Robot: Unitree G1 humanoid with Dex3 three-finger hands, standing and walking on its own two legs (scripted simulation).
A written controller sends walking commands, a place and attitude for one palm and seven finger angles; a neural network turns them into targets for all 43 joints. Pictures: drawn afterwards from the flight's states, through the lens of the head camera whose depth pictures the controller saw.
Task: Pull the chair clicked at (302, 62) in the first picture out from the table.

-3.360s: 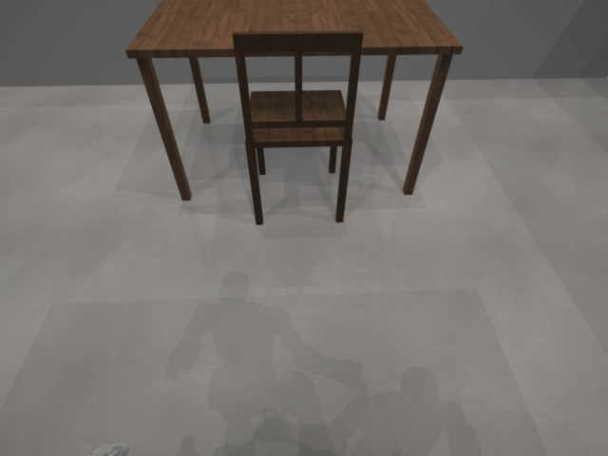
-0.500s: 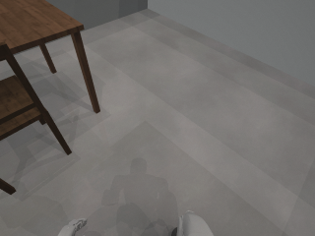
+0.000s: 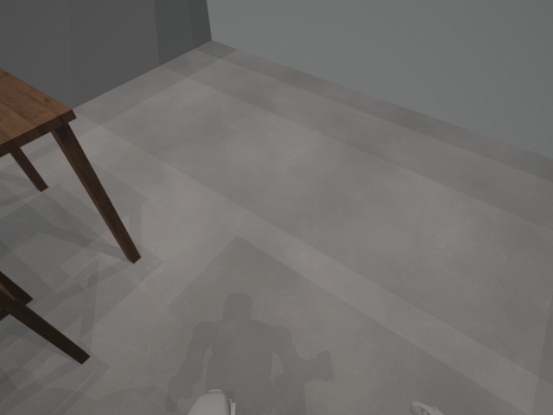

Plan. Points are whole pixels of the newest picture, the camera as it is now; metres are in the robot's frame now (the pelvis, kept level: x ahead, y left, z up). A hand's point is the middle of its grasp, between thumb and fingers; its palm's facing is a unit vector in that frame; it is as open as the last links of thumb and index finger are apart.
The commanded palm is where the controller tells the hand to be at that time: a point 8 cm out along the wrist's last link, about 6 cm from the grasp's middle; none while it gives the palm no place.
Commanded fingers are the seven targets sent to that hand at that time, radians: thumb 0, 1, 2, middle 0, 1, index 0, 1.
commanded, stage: walk to a spot facing it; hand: left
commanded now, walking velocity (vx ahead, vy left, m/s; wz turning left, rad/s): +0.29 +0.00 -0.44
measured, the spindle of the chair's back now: out of the picture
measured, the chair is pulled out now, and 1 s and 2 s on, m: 0.00 0.00 0.00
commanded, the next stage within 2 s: turn to face it in 0.46 s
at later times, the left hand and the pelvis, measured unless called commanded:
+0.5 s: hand (186, 332) +0.28 +0.20 -0.17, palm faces -0.25 -0.95 -0.18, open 7.4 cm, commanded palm none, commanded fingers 0.00 0.90 0.90 -0.20 -0.30 -0.20 -0.30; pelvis +0.14 +0.04 +0.00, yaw -17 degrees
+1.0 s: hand (226, 315) +0.32 +0.13 -0.17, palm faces -0.17 -0.97 -0.15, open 7.3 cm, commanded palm none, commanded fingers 0.00 0.90 0.90 -0.20 -0.30 -0.20 -0.30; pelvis +0.17 +0.00 -0.01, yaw -11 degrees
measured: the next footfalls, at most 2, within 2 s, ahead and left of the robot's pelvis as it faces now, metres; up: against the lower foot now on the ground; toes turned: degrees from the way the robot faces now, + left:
left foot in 0.12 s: +0.16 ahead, +0.15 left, +0.00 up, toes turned +5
right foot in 0.60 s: +0.23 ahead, -0.12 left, +0.00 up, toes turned -29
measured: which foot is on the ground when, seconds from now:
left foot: up 0.00-0.10, down 0.12-0.62, up 0.64-1.00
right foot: down 0.00-0.12, up 0.14-0.58, down 0.60-1.00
